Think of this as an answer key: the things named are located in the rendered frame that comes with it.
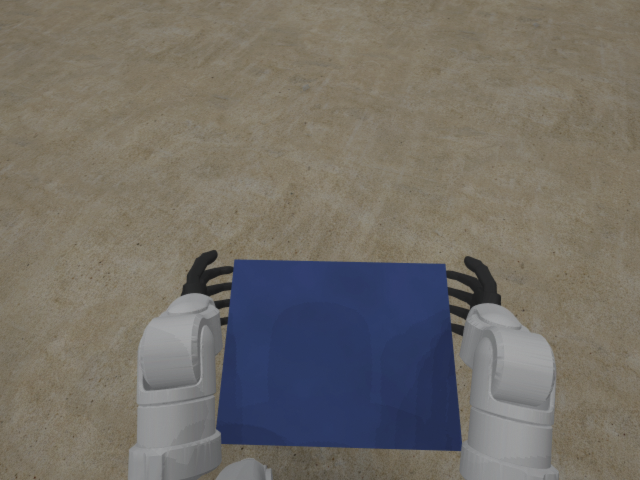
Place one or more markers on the carton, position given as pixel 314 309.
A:
pixel 339 354

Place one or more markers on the robot left hand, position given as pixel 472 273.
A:
pixel 197 279

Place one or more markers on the robot right hand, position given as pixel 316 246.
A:
pixel 484 288

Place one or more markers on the robot left forearm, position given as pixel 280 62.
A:
pixel 176 383

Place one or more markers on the robot right forearm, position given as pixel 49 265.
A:
pixel 512 397

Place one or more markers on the robot left thigh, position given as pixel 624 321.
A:
pixel 246 470

